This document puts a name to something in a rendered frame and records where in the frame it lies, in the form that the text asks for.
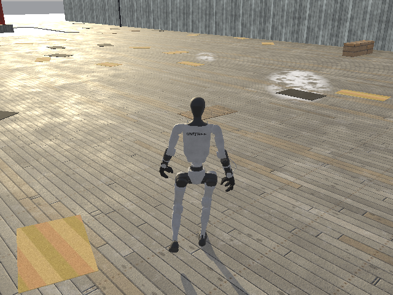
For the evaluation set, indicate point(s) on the robot right shin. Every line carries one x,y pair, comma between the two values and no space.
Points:
205,218

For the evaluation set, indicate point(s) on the robot left hand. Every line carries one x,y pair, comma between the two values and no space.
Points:
168,169

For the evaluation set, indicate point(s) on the left robot forearm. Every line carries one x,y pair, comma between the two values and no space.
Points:
165,159

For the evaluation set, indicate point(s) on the right robot forearm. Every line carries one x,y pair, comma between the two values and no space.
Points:
226,166

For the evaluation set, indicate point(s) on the robot right hand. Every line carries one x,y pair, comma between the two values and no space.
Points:
230,182

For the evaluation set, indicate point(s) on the robot left upper arm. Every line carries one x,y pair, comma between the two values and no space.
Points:
177,129

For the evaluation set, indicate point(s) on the robot left foot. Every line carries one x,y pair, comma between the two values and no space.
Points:
174,247

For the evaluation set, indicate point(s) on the robot right upper arm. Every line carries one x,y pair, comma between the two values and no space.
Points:
216,130

